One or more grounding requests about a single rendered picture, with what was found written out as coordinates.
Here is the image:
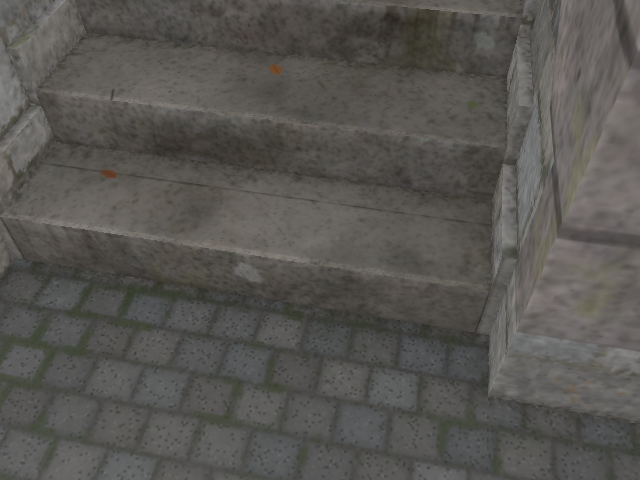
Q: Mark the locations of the stairs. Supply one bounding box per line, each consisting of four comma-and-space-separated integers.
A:
0, 0, 522, 333

